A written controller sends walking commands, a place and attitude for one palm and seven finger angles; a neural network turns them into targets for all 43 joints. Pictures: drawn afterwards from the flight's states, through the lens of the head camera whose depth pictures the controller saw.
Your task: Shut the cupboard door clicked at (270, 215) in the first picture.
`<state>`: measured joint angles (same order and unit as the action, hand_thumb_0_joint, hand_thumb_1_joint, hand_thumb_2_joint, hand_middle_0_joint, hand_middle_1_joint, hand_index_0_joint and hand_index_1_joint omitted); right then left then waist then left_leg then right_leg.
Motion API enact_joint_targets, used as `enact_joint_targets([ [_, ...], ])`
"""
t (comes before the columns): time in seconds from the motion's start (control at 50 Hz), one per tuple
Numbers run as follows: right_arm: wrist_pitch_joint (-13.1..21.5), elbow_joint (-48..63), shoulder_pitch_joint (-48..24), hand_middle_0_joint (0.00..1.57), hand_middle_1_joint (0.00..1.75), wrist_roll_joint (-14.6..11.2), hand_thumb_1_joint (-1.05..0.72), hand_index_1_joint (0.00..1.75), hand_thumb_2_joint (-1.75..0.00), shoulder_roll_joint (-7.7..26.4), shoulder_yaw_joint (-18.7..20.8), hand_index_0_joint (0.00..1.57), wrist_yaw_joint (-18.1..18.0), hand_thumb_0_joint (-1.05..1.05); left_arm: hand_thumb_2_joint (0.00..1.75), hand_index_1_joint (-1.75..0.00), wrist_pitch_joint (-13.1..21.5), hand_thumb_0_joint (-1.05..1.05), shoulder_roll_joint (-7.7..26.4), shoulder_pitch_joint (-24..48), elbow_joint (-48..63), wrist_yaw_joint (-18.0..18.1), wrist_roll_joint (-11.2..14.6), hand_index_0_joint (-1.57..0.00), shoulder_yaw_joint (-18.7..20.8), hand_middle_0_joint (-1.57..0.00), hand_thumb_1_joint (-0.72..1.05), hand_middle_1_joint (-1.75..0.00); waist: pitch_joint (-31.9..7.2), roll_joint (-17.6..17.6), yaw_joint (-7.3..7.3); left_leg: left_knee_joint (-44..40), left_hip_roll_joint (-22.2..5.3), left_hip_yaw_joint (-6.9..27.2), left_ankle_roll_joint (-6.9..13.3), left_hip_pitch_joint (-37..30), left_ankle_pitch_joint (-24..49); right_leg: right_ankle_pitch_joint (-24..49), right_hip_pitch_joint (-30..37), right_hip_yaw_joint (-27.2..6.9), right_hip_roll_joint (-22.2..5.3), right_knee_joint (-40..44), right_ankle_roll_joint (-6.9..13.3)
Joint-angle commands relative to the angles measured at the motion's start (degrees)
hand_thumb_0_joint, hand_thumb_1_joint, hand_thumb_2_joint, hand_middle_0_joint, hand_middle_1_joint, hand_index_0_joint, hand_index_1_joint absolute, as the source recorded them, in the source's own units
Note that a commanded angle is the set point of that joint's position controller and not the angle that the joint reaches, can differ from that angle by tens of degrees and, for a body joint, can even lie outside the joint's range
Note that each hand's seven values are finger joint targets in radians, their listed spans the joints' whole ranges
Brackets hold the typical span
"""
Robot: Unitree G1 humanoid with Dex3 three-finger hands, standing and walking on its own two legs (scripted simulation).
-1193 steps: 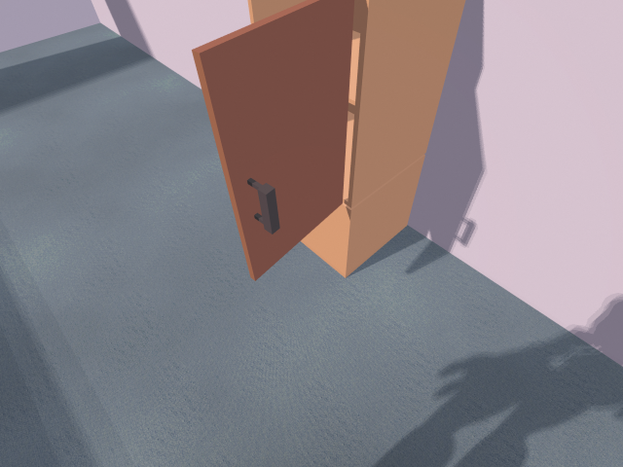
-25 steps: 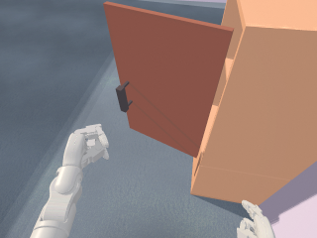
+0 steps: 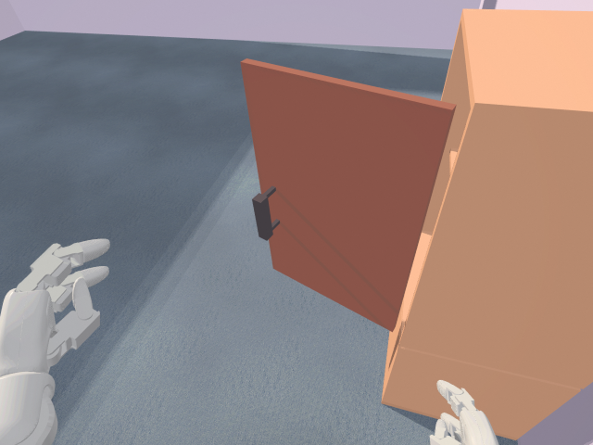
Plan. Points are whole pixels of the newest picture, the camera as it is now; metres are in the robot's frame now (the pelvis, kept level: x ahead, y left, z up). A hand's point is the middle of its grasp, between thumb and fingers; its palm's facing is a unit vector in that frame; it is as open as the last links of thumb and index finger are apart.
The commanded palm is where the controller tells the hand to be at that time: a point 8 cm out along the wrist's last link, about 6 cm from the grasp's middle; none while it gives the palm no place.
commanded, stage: draw the hand back to the body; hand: left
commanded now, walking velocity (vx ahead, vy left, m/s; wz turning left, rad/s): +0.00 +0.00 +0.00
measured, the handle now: (268, 212) +0.62 +0.16 -0.08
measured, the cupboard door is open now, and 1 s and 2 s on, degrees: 72 72 72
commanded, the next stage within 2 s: step back with the hand held close in 0.44 s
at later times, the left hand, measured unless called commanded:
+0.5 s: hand (69, 329) +0.18 +0.26 +0.16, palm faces +0.45 -0.80 -0.41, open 7.4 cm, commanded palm +0.13 +0.29 +0.17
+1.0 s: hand (35, 336) +0.17 +0.29 +0.15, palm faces +0.39 -0.77 -0.51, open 7.4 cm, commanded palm +0.11 +0.33 +0.17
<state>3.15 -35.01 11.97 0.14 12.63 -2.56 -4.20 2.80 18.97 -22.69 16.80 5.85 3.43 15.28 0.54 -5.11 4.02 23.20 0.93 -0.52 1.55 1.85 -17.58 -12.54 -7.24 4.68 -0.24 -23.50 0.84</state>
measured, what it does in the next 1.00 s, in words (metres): shifts its weight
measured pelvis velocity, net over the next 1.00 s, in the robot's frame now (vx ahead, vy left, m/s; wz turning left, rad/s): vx -0.04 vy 0.03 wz -0.03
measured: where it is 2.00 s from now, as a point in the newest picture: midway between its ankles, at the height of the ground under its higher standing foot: outside the picture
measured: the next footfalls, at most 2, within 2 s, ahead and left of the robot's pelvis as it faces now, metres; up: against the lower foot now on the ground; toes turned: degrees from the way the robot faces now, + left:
none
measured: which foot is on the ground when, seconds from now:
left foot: down 0.00-1.00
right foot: down 0.00-1.00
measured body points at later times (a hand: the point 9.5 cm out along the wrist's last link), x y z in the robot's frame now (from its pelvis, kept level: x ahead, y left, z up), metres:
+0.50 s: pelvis -0.01 +0.00 +0.00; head -0.04 -0.03 +0.45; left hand +0.15 +0.30 +0.18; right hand +0.16 -0.22 -0.09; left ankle -0.05 +0.10 -0.74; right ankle +0.01 -0.11 -0.74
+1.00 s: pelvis -0.04 +0.03 -0.01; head -0.03 +0.02 +0.44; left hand +0.14 +0.33 +0.18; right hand +0.13 -0.22 -0.09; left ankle -0.05 +0.10 -0.74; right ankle +0.01 -0.11 -0.74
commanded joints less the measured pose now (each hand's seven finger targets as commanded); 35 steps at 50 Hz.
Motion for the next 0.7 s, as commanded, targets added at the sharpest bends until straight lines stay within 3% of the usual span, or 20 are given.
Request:
enact_joint_targets([
  [0.0, 4.7, 8.7, -7.5, 0.2, 0.3, -0.3, -0.9, 0.3, -0.9, 5.4, 3.0, 0.2, -0.5, 0.0, 0.9, -0.36, 4.9, 0.0, 12.2, 2.8, 16.8, 1.6, 0.2, -0.25, 10.9, -0.25, 0.9, -0.36, -4.9, 1.2, -0.2, -3.3, -2.0, 0.4, -1.1, 6.5, 20.8, 12.5, 7.4, -2.3, -1.2, 1.7, 0.0],
  [0.04, 5.3, 8.7, -7.7, 0.2, 0.3, -0.5, -0.9, 0.3, -0.9, 5.4, 3.2, 0.2, -0.6, 0.0, 0.9, -0.3, 5.5, 0.0, 13.7, 1.1, 18.3, 1.8, 0.4, -0.2, 13.2, -0.2, 0.9, -0.3, -4.0, 1.2, 0.19, -3.5, -2.1, 0.5, -1.0, 7.1, 19.5, 11.2, 7.0, -2.4, -1.2, 2.0, 0.0],
  [0.1, 5.9, 7.6, -7.0, 0.2, 0.3, -0.5, -0.9, 0.3, -0.9, 6.0, 3.5, 0.2, -0.7, 0.0, 0.9, -0.3, 5.4, 0.0, 9.7, 2.2, 14.6, 1.7, 0.0, -0.2, 9.3, -0.2, 0.9, -0.3, -0.2, 1.9, -1.0, -4.3, -2.2, 0.3, -0.9, 7.5, 15.1, 7.0, 3.6, -2.1, -1.1, 2.6, -0.1],
  [0.12, 6.1, 7.2, -6.9, 0.2, 0.3, -0.5, -0.9, 0.3, -0.9, 6.3, 3.7, 0.2, -0.8, 0.0, 0.9, -0.3, 5.4, 0.0, 9.6, 2.5, 13.5, 1.6, 0.0, -0.2, 9.1, -0.2, 0.9, -0.3, 0.7, 4.2, -1.15, -4.4, -2.3, 0.3, -0.6, 7.7, 14.0, 5.8, 2.9, -2.2, -1.1, 3.2, -0.1],
  [0.18, 6.4, 7.2, -7.0, 0.2, 0.3, -0.5, -0.9, 0.3, -0.9, 6.5, 3.9, 0.2, -1.1, 0.0, 0.9, -0.3, 6.1, 0.0, 10.8, 4.3, 15.0, 1.9, -0.3, -0.2, 9.8, -0.2, 0.9, -0.3, -1.7, 3.0, -0.81, -4.3, -2.0, 0.2, -0.2, 7.0, 12.7, 4.5, 3.6, -2.5, -1.3, 2.9, -0.1],
  [0.22, 6.6, 7.0, -7.1, 0.2, 0.3, -0.3, -0.9, 0.3, -0.9, 6.4, 3.9, 0.2, -1.3, 0.0, 0.9, -0.3, 6.0, 0.0, 11.9, 3.1, 13.8, 2.0, -0.1, -0.2, 11.0, -0.2, 0.9, -0.3, -1.9, 4.1, -0.36, -4.3, -1.9, 0.3, -0.1, 7.5, 12.2, 4.2, 4.3, -2.8, -1.4, 3.2, -0.1],
  [0.3, 7.2, 7.3, -7.6, 0.2, 0.3, -0.3, -0.9, 0.3, -0.9, 5.8, 3.5, 0.2, -1.3, 0.0, 0.9, -0.3, 6.7, 0.0, 12.5, 3.5, 16.7, 2.2, -0.3, -0.2, 11.6, -0.2, 0.9, -0.3, -3.2, 0.7, 0.04, -4.2, -1.6, 0.2, -0.3, 7.6, 13.3, 5.6, 5.8, -3.0, -1.4, 2.5, 0.2],
  [0.38, 7.5, 7.2, -7.3, 0.2, 0.3, -0.2, -0.9, 0.3, -0.9, 5.5, 3.4, 0.2, -1.3, 0.0, 0.9, -0.3, 6.7, 0.0, 12.5, 2.5, 16.8, 2.2, -0.3, -0.2, 12.0, -0.2, 0.9, -0.3, -2.5, -0.1, 0.04, -4.2, -1.7, 0.1, -0.6, 7.9, 14.0, 6.7, 5.9, -3.0, -1.3, 2.6, 0.2],
  [0.42, 7.5, 6.9, -7.4, 0.2, 0.3, -0.2, -0.9, 0.3, -0.9, 5.7, 3.5, 0.2, -1.2, 0.0, 0.9, -0.3, 6.5, 0.0, 12.3, 1.2, 15.1, 2.0, -0.1, -0.2, 12.1, -0.2, 0.9, -0.3, -1.3, 1.6, 0.03, -4.3, -1.9, 0.1, -0.6, 8.3, 13.8, 6.5, 5.5, -3.2, -1.2, 3.2, 0.2],
  [0.46, 7.3, 7.1, -7.5, 0.2, 0.3, -0.4, -0.9, 0.3, -0.9, 5.5, 3.5, 0.2, -1.2, 0.0, 0.9, -0.3, 6.5, 0.0, 11.6, 2.4, 15.8, 1.8, 0.0, -0.2, 11.3, -0.2, 0.9, -0.3, -0.9, 0.5, -0.24, -4.4, -1.9, -0.2, -0.5, 7.9, 12.9, 5.2, 4.8, -3.4, -1.3, 3.5, 0.1],
  [0.5, 7.2, 7.1, -7.4, 0.2, 0.3, -0.4, -0.9, 0.3, -0.9, 5.6, 3.6, 0.2, -1.2, 0.0, 0.9, -0.3, 6.5, 0.0, 11.6, 2.1, 14.7, 1.8, 0.0, -0.2, 11.6, -0.2, 0.9, -0.3, -0.6, 2.4, -0.17, -4.6, -1.9, -0.2, -0.4, 8.1, 12.0, 4.3, 4.5, -3.3, -1.1, 3.8, 0.0],
  [0.54, 7.2, 7.2, -7.5, 0.2, 0.3, -0.4, -0.9, 0.3, -0.9, 5.6, 3.6, 0.2, -1.2, 0.0, 0.9, -0.3, 6.6, 0.0, 11.3, 2.4, 14.8, 1.6, 0.1, -0.2, 11.1, -0.2, 0.9, -0.3, -0.4, 1.7, -0.3, -4.9, -2.0, -0.1, -0.3, 8.2, 11.0, 3.0, 4.4, -3.5, -1.3, 4.1, 0.0],
  [0.56, 5.5, 9.0, -6.8, 0.2, 0.3, -0.8, -0.9, 0.3, -0.9, 8.1, 4.5, 0.2, -0.9, 0.0, 0.9, -0.3, 8.7, 0.0, 16.3, 7.4, 17.3, 2.3, -0.1, -0.2, 16.5, -0.2, 0.9, -0.3, 2.6, 2.8, -3.11, -1.2, -3.1, 1.4, 0.7, 13.7, 4.8, 1.8, -1.3, -11.1, -4.9, 7.4, 0.7],
  [0.58, 4.6, 7.8, -6.0, 0.2, 0.3, -0.5, -0.9, 0.3, -0.9, 7.4, 4.7, 0.2, -0.8, 0.0, 0.9, -0.3, 9.1, 0.0, 13.4, 1.9, 13.4, 2.1, -0.3, -0.2, 14.3, -0.2, 0.9, -0.3, 1.1, 6.5, -3.4, 1.8, -2.4, 1.7, 0.9, 12.8, 2.9, -1.2, -3.3, -12.6, -7.4, 9.2, 1.6],
  [0.6, 3.9, 8.1, -6.0, 0.2, 0.3, -0.5, -0.9, 0.3, -0.9, 7.3, 4.8, 0.2, -0.5, 0.0, 0.9, -0.3, 9.4, 0.0, 11.9, 0.2, 13.6, 2.0, -0.6, -0.2, 12.6, -0.2, 0.9, -0.3, 0.3, 7.8, -3.67, 4.0, -2.0, 1.8, 0.9, 12.5, 2.5, -2.7, -5.0, -14.2, -9.0, 10.1, 2.3],
  [0.64, 3.1, 8.5, -5.9, 0.2, 0.3, -0.6, -0.9, 0.3, -0.9, 6.8, 5.0, 0.2, -0.4, 0.0, 0.9, -0.3, 10.6, 0.0, 12.6, -2.1, 15.5, 2.3, -0.6, -0.2, 13.3, -0.2, 0.9, -0.3, -4.0, 7.5, -3.82, 5.7, -2.1, 2.0, 0.7, 12.7, 4.1, 1.3, -3.3, -13.9, -11.1, 8.0, 3.5],
  [0.68, 2.2, 9.0, -5.6, 0.2, 0.3, -0.7, -0.9, 0.3, -0.9, 7.3, 5.3, 0.2, -0.6, 0.0, 0.9, -0.3, 10.9, 0.0, 13.1, -4.9, 17.2, 3.0, -0.2, -0.2, 14.0, -0.2, 0.9, -0.3, -7.4, 5.2, -4.12, 3.8, -2.7, 2.4, 0.5, 12.3, 6.9, 6.2, -1.9, -12.0, -10.5, 4.5, 3.3],
])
